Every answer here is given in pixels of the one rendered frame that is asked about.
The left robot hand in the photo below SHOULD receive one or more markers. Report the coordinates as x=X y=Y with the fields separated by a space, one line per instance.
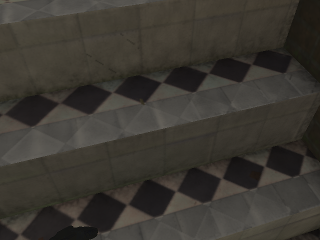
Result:
x=76 y=233

